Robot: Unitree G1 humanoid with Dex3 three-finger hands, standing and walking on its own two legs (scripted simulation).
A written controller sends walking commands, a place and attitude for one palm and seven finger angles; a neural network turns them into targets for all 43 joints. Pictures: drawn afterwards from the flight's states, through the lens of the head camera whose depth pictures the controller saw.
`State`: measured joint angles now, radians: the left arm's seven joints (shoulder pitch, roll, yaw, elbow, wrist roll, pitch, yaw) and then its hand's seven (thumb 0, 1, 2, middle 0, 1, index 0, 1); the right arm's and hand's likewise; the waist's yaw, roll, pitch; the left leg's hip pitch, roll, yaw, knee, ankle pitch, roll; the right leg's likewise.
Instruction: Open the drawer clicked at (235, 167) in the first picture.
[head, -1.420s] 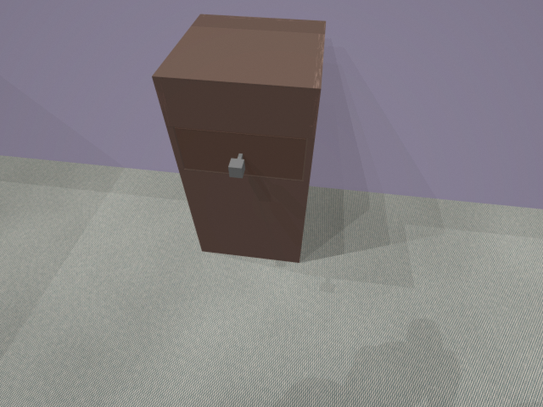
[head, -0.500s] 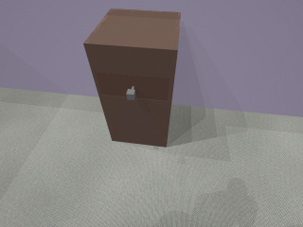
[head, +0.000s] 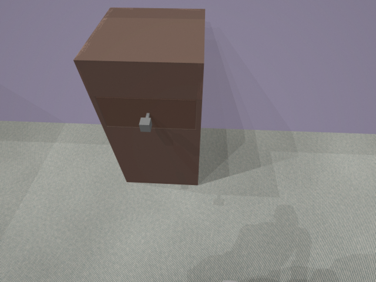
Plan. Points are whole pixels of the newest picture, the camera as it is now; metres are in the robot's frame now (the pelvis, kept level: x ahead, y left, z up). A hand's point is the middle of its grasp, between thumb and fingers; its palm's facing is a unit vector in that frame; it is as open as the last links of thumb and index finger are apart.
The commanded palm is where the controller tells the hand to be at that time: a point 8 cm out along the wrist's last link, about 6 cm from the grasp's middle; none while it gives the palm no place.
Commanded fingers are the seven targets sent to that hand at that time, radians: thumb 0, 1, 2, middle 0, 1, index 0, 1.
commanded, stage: take the last steps up to it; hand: left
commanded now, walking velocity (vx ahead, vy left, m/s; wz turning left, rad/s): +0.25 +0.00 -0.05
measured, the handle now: (146, 121) +0.71 +0.20 -0.18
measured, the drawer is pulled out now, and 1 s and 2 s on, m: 0.00 0.00 0.00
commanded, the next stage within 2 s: come to a stop and stand still in 0.28 s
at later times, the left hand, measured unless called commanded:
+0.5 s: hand out of the picture +0.15 +0.12 -0.18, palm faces +0.07 -0.98 -0.18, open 7.3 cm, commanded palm none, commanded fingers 0.00 0.90 0.90 -0.20 -0.30 -0.20 -0.30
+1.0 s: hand (139, 246) +0.23 +0.15 -0.17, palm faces +0.09 -0.96 -0.28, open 7.4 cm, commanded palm none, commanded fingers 0.00 0.90 0.90 -0.20 -0.30 -0.20 -0.30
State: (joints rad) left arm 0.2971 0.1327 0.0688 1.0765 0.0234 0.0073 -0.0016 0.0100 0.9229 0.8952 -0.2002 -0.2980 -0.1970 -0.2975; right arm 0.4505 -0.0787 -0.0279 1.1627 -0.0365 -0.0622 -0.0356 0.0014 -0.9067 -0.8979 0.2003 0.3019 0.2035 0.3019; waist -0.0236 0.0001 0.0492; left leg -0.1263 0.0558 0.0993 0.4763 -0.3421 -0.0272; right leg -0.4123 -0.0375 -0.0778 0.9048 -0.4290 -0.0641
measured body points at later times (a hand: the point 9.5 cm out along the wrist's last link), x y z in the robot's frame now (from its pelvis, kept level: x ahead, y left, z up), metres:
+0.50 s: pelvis +0.16 -0.04 -0.01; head +0.19 -0.05 +0.44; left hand +0.15 +0.17 -0.16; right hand +0.21 -0.27 -0.16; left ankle +0.14 +0.11 -0.73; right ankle +0.14 -0.13 -0.73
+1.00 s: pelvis +0.19 -0.06 +0.00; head +0.25 -0.07 +0.44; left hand +0.23 +0.20 -0.15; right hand +0.28 -0.29 -0.16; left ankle +0.21 +0.07 -0.73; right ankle +0.13 -0.16 -0.69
